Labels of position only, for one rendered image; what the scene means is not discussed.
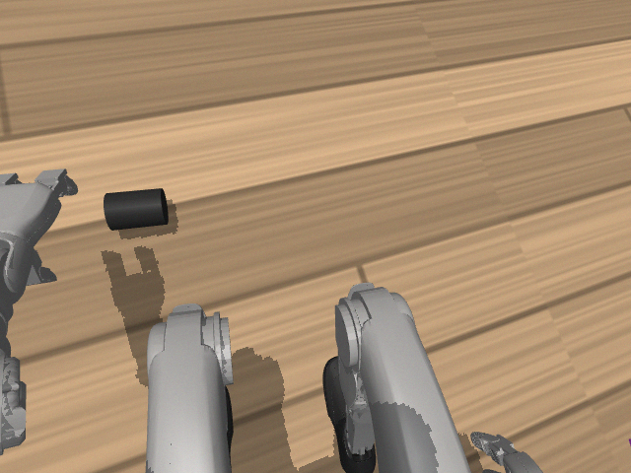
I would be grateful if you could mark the left robot hand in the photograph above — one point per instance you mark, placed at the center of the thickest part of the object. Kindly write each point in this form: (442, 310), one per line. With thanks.
(27, 211)

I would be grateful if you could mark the left robot arm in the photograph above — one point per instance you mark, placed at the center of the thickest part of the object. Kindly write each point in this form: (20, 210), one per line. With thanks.
(16, 260)

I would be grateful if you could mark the right robot foot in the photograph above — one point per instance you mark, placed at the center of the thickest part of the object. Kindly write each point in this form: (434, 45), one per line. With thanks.
(335, 405)

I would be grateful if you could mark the right robot hand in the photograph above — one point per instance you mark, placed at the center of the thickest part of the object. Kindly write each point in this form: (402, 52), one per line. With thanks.
(503, 452)

